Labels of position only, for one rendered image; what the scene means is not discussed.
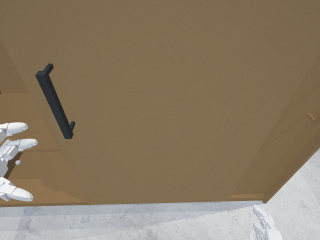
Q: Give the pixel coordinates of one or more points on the wardrobe door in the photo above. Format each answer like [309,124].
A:
[292,131]
[171,99]

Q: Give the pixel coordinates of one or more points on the robot left hand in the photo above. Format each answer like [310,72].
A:
[7,152]

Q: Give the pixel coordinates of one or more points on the robot right hand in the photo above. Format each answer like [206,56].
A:
[267,230]

